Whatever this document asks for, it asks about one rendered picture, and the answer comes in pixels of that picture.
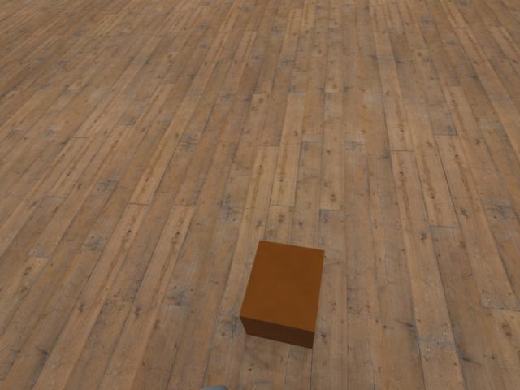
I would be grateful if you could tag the carton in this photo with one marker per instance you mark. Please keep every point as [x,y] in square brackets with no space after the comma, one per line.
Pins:
[282,296]

